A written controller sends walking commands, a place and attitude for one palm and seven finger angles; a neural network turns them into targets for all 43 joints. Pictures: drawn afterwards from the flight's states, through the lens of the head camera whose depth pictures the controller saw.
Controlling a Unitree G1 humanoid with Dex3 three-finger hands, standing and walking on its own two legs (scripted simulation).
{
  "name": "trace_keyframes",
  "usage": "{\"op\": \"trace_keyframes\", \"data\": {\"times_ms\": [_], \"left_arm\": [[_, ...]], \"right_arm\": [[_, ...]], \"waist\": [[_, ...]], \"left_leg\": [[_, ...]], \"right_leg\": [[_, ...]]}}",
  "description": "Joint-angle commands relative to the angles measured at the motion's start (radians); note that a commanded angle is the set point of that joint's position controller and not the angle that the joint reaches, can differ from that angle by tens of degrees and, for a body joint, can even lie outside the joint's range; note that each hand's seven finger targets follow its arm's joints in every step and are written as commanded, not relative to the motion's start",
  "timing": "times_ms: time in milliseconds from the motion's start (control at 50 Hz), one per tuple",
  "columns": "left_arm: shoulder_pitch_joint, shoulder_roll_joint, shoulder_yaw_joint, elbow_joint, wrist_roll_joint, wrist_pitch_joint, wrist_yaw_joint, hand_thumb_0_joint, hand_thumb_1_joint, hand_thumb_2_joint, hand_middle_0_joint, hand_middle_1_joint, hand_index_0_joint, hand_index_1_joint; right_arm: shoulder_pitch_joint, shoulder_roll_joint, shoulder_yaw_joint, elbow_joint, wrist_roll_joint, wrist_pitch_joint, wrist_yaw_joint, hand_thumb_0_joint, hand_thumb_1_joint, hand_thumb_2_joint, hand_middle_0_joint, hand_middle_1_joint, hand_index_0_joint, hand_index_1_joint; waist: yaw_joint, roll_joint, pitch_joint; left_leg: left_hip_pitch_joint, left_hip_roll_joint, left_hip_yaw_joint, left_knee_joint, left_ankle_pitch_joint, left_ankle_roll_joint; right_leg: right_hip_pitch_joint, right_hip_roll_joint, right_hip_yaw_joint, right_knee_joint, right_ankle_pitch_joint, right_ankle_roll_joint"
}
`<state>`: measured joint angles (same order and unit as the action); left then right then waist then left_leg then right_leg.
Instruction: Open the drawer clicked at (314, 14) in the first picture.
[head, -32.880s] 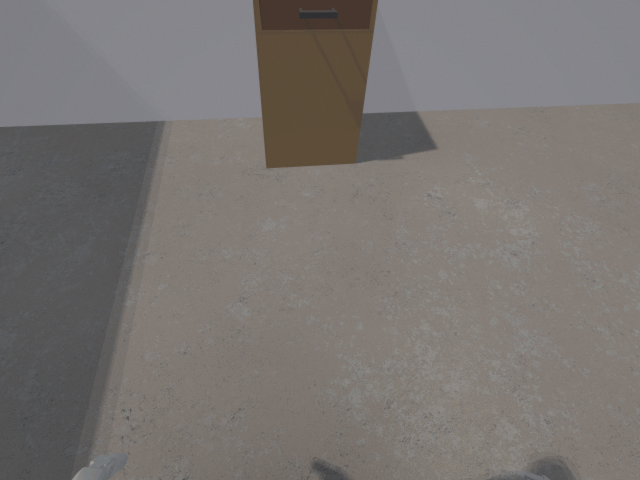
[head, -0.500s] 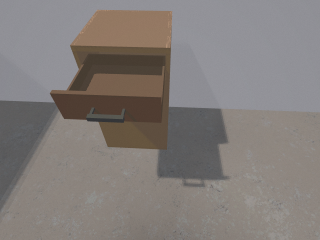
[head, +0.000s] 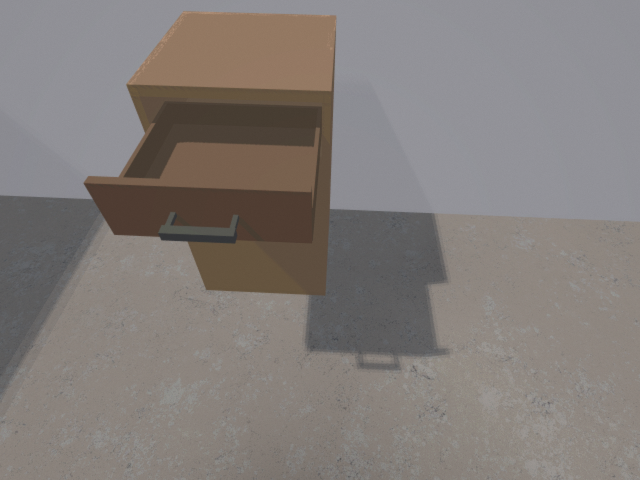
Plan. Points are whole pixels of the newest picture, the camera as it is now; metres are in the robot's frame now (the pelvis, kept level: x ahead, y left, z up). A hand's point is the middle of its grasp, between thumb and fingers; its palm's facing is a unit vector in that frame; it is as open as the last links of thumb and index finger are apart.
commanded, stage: look to check the result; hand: left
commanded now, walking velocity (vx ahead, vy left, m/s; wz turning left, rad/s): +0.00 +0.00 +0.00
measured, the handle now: (201, 226) +0.54 +0.25 -0.05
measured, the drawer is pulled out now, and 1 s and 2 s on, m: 0.30 0.30 0.30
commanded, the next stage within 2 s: stand and wait in 0.44 s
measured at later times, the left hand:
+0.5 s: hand out of the picture +0.01 +0.16 -0.17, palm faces +0.02 -0.98 -0.22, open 7.4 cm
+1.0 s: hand out of the picture +0.04 +0.18 -0.17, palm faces +0.01 -0.97 -0.25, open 7.4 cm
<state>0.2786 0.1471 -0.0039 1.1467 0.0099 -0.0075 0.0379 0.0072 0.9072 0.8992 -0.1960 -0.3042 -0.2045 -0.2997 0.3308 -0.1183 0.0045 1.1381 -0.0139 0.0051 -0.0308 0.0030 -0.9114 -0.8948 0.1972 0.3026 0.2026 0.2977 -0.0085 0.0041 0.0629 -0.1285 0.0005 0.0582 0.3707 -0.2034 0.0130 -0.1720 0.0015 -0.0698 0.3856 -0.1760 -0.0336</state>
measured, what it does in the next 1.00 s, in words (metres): stands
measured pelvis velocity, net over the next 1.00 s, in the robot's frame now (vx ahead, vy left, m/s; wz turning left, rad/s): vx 0.01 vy -0.02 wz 0.00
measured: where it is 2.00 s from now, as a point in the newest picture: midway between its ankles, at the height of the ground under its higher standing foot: outside the picture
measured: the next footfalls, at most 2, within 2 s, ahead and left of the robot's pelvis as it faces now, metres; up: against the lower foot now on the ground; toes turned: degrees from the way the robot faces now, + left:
none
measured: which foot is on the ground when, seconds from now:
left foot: down 0.00-1.00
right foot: down 0.00-1.00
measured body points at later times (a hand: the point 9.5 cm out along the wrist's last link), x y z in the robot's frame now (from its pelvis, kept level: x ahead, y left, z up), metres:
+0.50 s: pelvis +0.00 -0.02 +0.00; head +0.02 -0.03 +0.45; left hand +0.01 +0.21 -0.15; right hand -0.01 -0.23 -0.17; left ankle +0.00 +0.11 -0.75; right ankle +0.02 -0.10 -0.75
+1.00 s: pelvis +0.01 -0.02 +0.00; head +0.03 -0.03 +0.45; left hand +0.04 +0.23 -0.15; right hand +0.00 -0.25 -0.16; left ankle +0.00 +0.11 -0.75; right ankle +0.02 -0.10 -0.75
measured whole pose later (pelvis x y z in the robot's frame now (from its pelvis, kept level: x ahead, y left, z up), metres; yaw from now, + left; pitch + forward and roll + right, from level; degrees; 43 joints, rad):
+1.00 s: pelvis +0.01 -0.02 +0.00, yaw +0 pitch -2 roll +0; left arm 0.20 0.20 0.01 1.14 0.01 -0.02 0.03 0.01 0.90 0.90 -0.20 -0.30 -0.21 -0.30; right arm 0.26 -0.18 -0.01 1.14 -0.02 0.01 -0.02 0.00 -0.91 -0.89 0.20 0.30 0.20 0.30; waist -0.01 0.01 0.07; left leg -0.10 0.03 0.05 0.34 -0.20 -0.02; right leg -0.13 0.04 -0.08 0.33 -0.16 -0.06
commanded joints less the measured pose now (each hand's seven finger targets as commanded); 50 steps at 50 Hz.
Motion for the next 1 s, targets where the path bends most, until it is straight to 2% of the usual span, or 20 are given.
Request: {"op": "trace_keyframes", "data": {"times_ms": [0,140,180,200,240,340,440,520,580,620,660,800,820,940,980], "left_arm": [[0.071,0.104,0.022,-0.024,0.003,-0.014,0.004,0.000,0.900,0.900,-0.200,-0.300,-0.200,-0.300],[0.061,0.108,0.023,-0.019,0.002,-0.015,0.005,0.000,0.900,0.900,-0.200,-0.300,-0.200,-0.300],[0.058,0.112,0.025,-0.020,0.002,-0.014,0.004,0.000,0.900,0.900,-0.200,-0.300,-0.200,-0.300],[0.065,0.112,0.026,-0.021,0.003,-0.017,0.006,0.000,0.900,0.900,-0.200,-0.300,-0.200,-0.300],[0.053,0.115,0.025,-0.020,0.002,-0.017,0.005,0.000,0.900,0.900,-0.200,-0.300,-0.200,-0.300],[0.044,0.125,0.029,-0.023,0.003,-0.017,0.005,0.000,0.900,0.900,-0.200,-0.300,-0.200,-0.300],[0.032,0.138,0.033,-0.030,0.003,-0.019,0.004,0.000,0.900,0.900,-0.200,-0.300,-0.200,-0.300],[0.024,0.146,0.036,-0.033,0.003,-0.020,0.005,0.000,0.900,0.900,-0.200,-0.300,-0.200,-0.300],[0.013,0.157,0.039,-0.037,0.001,-0.022,0.004,0.000,0.900,0.900,-0.200,-0.300,-0.200,-0.300],[0.009,0.157,0.039,-0.038,0.002,-0.022,0.004,0.000,0.900,0.900,-0.200,-0.300,-0.200,-0.300],[0.002,0.168,0.042,-0.040,0.001,-0.023,0.004,0.000,0.900,0.900,-0.200,-0.300,-0.200,-0.300],[-0.010,0.180,0.045,-0.042,0.001,-0.024,0.003,0.000,0.900,0.900,-0.200,-0.300,-0.200,-0.300],[-0.017,0.182,0.043,-0.039,0.001,-0.022,0.002,0.000,0.900,0.900,-0.200,-0.300,-0.200,-0.300],[-0.040,0.201,0.046,-0.044,0.001,-0.024,0.000,0.000,0.900,0.900,-0.200,-0.300,-0.200,-0.300],[-0.044,0.206,0.047,-0.045,0.001,-0.024,-0.001,0.000,0.900,0.900,-0.200,-0.300,-0.200,-0.300]], "right_arm": [[0.081,-0.084,-0.018,-0.022,0.004,-0.007,-0.008,0.000,-0.900,-0.900,0.200,0.300,0.200,0.300],[0.067,-0.090,-0.018,-0.017,0.001,-0.006,-0.009,0.000,-0.900,-0.900,0.200,0.300,0.200,0.300],[0.065,-0.092,-0.018,-0.018,0.001,-0.005,-0.008,0.000,-0.900,-0.900,0.200,0.300,0.200,0.300],[0.065,-0.096,-0.021,-0.022,0.002,-0.005,-0.008,0.000,-0.900,-0.900,0.200,0.300,0.200,0.300],[0.060,-0.099,-0.020,-0.017,0.000,-0.006,-0.009,0.000,-0.900,-0.900,0.200,0.300,0.200,0.300],[0.049,-0.103,-0.022,-0.018,0.000,-0.003,-0.007,0.000,-0.900,-0.900,0.200,0.300,0.200,0.300],[0.047,-0.114,-0.024,-0.019,-0.001,-0.003,-0.005,0.000,-0.900,-0.900,0.200,0.300,0.200,0.300],[0.037,-0.117,-0.026,-0.019,-0.002,0.000,-0.005,0.000,-0.900,-0.900,0.200,0.300,0.200,0.300],[0.035,-0.131,-0.027,-0.019,-0.003,-0.004,-0.005,0.000,-0.900,-0.900,0.200,0.300,0.200,0.300],[0.027,-0.132,-0.028,-0.022,-0.003,-0.003,-0.006,0.000,-0.900,-0.900,0.200,0.300,0.200,0.300],[0.032,-0.138,-0.029,-0.021,-0.002,-0.004,-0.005,0.000,-0.900,-0.900,0.200,0.300,0.200,0.300],[0.006,-0.158,-0.032,-0.028,-0.002,-0.005,-0.006,0.000,-0.900,-0.900,0.200,0.300,0.200,0.300],[0.003,-0.160,-0.030,-0.024,-0.003,-0.004,-0.006,0.000,-0.900,-0.900,0.200,0.300,0.200,0.300],[-0.007,-0.180,-0.032,-0.026,-0.003,-0.008,-0.004,0.000,-0.900,-0.900,0.200,0.300,0.200,0.300],[-0.021,-0.185,-0.033,-0.028,-0.002,-0.008,-0.003,0.000,-0.900,-0.900,0.200,0.300,0.200,0.300]], "waist": [[-0.002,0.002,0.032],[-0.005,0.023,0.033],[-0.004,0.011,0.045],[-0.005,-0.002,0.030],[-0.006,0.008,0.028],[-0.005,0.009,0.052],[-0.006,-0.012,0.027],[-0.005,-0.003,0.044],[-0.006,0.014,0.006],[-0.005,0.023,0.018],[-0.005,-0.007,0.009],[-0.003,0.011,0.009],[-0.003,0.025,0.027],[-0.005,0.003,-0.005],[-0.003,0.013,0.000]], "left_leg": [[-0.044,0.096,-0.093,-0.079,0.046,0.017],[-0.038,0.097,-0.088,-0.080,0.045,0.012],[-0.045,0.096,-0.085,-0.084,0.032,0.011],[-0.028,0.100,-0.087,-0.079,0.039,0.012],[-0.026,0.100,-0.086,-0.080,0.056,0.012],[-0.036,0.096,-0.082,-0.081,0.024,0.009],[-0.028,0.096,-0.081,-0.079,0.028,0.008],[-0.029,0.095,-0.076,-0.072,0.021,0.007],[-0.025,0.097,-0.079,-0.073,0.050,0.005],[-0.018,0.101,-0.077,-0.072,0.050,0.004],[-0.025,0.101,-0.078,-0.076,0.058,0.003],[-0.007,0.107,-0.079,-0.079,0.059,0.002],[-0.017,0.106,-0.078,-0.083,0.048,0.001],[-0.006,0.113,-0.085,-0.092,0.071,0.001],[-0.007,0.110,-0.084,-0.096,0.063,0.000]], "right_leg": [[-0.012,-0.103,0.107,-0.091,0.025,-0.012],[-0.008,-0.105,0.113,-0.101,0.027,-0.013],[-0.010,-0.105,0.112,-0.109,0.009,-0.013],[-0.014,-0.103,0.117,-0.109,0.016,-0.014],[-0.003,-0.105,0.117,-0.106,0.041,-0.013],[-0.015,-0.107,0.127,-0.128,-0.005,-0.013],[0.000,-0.107,0.131,-0.134,-0.013,-0.012],[-0.009,-0.111,0.135,-0.150,-0.031,-0.009],[0.028,-0.113,0.136,-0.137,0.025,-0.013],[0.016,-0.111,0.133,-0.138,0.041,-0.013],[0.035,-0.112,0.133,-0.136,0.060,-0.011],[0.028,-0.110,0.138,-0.139,0.067,-0.014],[0.020,-0.112,0.137,-0.144,0.046,-0.014],[0.045,-0.111,0.135,-0.135,0.085,-0.015],[0.041,-0.113,0.139,-0.137,0.073,-0.015]]}}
